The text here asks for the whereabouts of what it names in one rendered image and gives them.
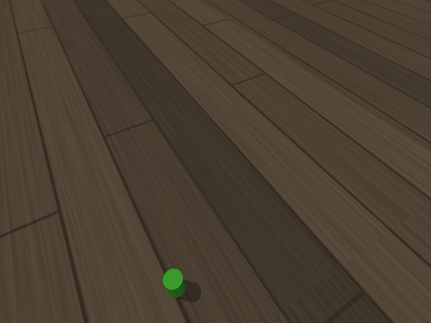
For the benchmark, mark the can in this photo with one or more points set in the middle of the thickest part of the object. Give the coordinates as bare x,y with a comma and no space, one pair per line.
174,283

